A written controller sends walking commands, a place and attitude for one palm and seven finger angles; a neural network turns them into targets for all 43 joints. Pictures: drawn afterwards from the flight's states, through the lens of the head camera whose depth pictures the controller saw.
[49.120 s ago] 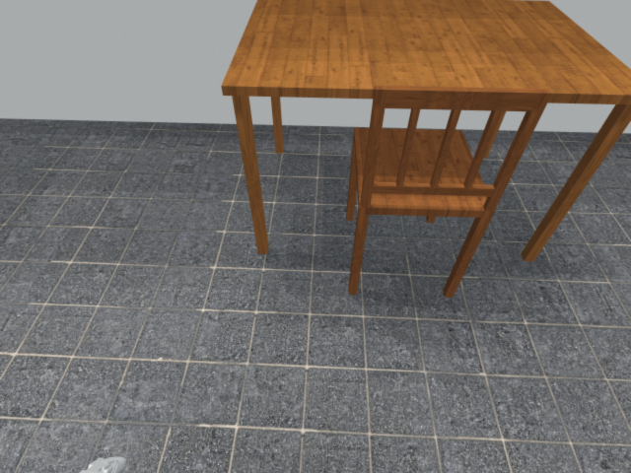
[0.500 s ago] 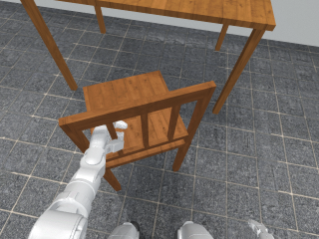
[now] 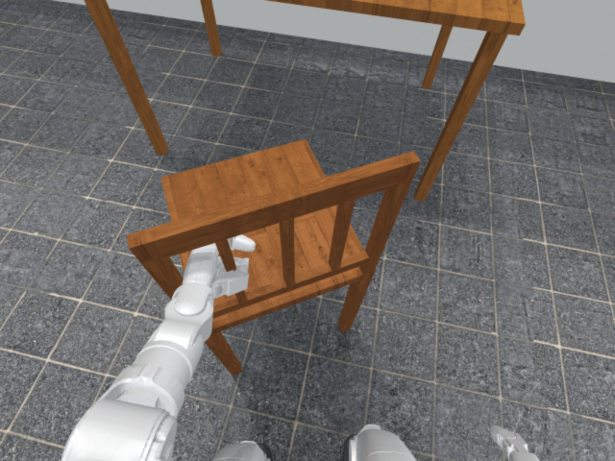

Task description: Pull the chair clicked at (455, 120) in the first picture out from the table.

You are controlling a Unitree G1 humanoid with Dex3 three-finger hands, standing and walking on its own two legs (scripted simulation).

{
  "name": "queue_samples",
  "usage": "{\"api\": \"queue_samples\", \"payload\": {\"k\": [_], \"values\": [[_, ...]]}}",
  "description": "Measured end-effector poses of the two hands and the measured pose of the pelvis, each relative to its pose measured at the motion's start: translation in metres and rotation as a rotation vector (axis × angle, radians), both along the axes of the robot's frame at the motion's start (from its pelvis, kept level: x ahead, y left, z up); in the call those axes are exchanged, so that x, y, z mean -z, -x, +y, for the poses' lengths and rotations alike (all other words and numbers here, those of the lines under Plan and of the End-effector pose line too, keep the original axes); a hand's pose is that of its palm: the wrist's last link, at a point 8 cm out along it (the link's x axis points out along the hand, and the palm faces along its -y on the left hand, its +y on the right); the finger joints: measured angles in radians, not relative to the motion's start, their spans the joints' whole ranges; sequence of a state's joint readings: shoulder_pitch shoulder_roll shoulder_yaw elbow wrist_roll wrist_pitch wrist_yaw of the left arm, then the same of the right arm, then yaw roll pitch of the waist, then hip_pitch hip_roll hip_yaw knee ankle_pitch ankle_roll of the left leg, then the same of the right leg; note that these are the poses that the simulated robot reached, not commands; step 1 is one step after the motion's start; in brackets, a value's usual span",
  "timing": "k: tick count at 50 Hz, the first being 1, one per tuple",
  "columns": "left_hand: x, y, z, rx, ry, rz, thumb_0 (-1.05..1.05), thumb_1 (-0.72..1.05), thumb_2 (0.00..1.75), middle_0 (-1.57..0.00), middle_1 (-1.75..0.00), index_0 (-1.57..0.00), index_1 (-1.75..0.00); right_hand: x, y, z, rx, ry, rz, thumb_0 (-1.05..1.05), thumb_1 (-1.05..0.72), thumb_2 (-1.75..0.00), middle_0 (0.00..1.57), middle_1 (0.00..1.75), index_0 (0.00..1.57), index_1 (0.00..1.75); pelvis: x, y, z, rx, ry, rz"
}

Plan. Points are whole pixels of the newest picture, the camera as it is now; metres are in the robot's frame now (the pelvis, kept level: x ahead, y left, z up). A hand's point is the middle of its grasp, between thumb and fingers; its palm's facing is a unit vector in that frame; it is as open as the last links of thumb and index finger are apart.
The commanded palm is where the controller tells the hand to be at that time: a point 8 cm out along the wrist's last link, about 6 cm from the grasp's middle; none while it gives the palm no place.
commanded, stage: stop walking, hand still on the chair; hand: left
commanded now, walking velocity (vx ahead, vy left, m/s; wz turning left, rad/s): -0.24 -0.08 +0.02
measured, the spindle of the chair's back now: (287, 253) +0.42 +0.04 -0.10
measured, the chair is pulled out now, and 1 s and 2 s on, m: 0.54 0.68 0.68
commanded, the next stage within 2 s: open the thumb and straighten the fingers in 1.18 s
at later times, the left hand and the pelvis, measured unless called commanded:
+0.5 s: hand (225, 368) +0.23 +0.12 -0.06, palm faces -0.03 -0.99 -0.16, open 5.1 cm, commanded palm +0.21 +0.17 -0.05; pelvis -0.05 +0.00 +0.00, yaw -1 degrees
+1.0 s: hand (222, 376) +0.22 +0.12 -0.06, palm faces +0.05 -0.99 -0.16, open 5.1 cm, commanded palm +0.20 +0.17 -0.05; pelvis +0.00 -0.02 +0.01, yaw -1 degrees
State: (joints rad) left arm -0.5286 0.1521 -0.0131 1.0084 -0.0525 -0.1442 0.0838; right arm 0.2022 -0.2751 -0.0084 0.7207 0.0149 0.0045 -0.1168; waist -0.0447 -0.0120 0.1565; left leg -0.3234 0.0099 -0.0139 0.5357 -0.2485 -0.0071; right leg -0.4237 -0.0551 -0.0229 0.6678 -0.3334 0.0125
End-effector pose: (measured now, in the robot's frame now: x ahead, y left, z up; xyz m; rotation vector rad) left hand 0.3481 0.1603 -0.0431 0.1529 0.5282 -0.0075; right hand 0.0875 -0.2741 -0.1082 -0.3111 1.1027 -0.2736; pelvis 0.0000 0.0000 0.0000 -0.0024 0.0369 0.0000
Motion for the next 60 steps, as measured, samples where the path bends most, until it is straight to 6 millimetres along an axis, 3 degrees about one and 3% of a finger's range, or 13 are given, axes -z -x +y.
{"api": "queue_samples", "payload": {"k": [6,11,16,21,26,34,46,52,60], "values": [[0.000,0.036,0.002,-0.032,-0.012,-0.005,0.01,0.72,0.79,-0.23,-1.16,-0.50,-1.44,0.013,0.023,0.021,-0.013,-0.117,-0.037,0.01,-0.91,-0.90,0.20,0.30,0.20,0.30,0.004,0.026,-0.013,0.022,0.025,-0.021],[-0.001,0.070,0.001,-0.062,-0.023,-0.004,0.01,0.72,0.79,-0.25,-1.14,-0.50,-1.44,0.014,0.043,0.024,0.027,-0.144,-0.078,0.01,-0.91,-0.90,0.21,0.30,0.20,0.30,0.004,0.046,-0.017,0.018,0.017,-0.046],[-0.001,0.101,0.001,-0.061,-0.021,-0.003,0.01,0.71,0.79,-0.24,-1.14,-0.50,-1.44,0.012,0.061,0.015,0.032,-0.098,-0.078,0.01,-0.91,-0.90,0.21,0.30,0.20,0.30,0.004,0.051,-0.010,0.012,0.001,-0.072],[0.000,0.122,0.005,-0.023,-0.019,-0.014,0.00,0.71,0.79,-0.23,-1.17,-0.50,-1.44,0.008,0.065,0.013,0.043,-0.054,-0.096,0.01,-0.91,-0.90,0.20,0.30,0.20,0.30,0.005,0.049,0.000,0.020,0.009,-0.095],[0.000,0.136,0.009,-0.014,-0.013,-0.013,0.00,0.71,0.80,-0.22,-1.18,-0.50,-1.44,0.000,0.052,0.028,0.033,-0.082,-0.142,0.01,-0.91,-0.90,0.20,0.30,0.20,0.30,0.000,0.044,0.001,0.019,0.004,-0.094],[-0.001,0.147,0.010,-0.063,-0.017,-0.004,0.01,0.71,0.82,-0.24,-1.17,-0.50,-1.44,-0.004,0.012,0.046,-0.059,-0.162,-0.206,0.01,-0.91,-0.90,0.20,0.30,0.20,0.30,-0.004,0.031,-0.011,0.015,0.004,-0.079],[-0.002,0.148,0.009,-0.100,-0.015,0.011,0.03,0.71,0.84,-0.24,-1.16,-0.50,-1.44,-0.022,-0.041,0.013,-0.073,-0.095,-0.291,0.01,-0.91,-0.90,0.20,0.30,0.20,0.30,-0.006,0.008,-0.021,0.018,0.004,-0.068],[-0.002,0.148,0.009,-0.101,-0.011,0.014,0.03,0.71,0.83,-0.23,-1.16,-0.50,-1.44,-0.031,-0.052,0.004,-0.067,-0.066,-0.308,0.01,-0.91,-0.90,0.20,0.30,0.20,0.30,-0.007,0.003,-0.022,0.016,0.005,-0.069],[-0.002,0.147,0.009,-0.090,-0.008,0.015,0.03,0.71,0.82,-0.22,-1.17,-0.50,-1.44,-0.031,-0.049,0.013,-0.064,-0.080,-0.294,0.01,-0.91,-0.90,0.20,0.30,0.20,0.30,-0.008,0.002,-0.019,0.015,0.007,-0.069]]}}
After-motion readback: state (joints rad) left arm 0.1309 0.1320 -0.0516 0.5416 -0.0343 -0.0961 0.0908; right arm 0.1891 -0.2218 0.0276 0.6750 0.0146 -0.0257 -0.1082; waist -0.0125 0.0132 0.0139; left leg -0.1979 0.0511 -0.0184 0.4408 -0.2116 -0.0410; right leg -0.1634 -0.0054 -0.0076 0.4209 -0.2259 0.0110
